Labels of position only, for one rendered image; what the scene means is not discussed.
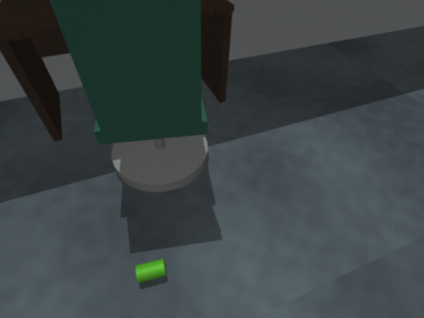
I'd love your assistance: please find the office chair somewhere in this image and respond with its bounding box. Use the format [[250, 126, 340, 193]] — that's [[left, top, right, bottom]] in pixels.
[[50, 0, 208, 192]]

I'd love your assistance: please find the can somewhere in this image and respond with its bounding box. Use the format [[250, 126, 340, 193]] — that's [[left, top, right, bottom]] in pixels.
[[136, 258, 166, 283]]

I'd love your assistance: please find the desk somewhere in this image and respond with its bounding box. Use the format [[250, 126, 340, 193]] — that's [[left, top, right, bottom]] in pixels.
[[0, 0, 235, 142]]

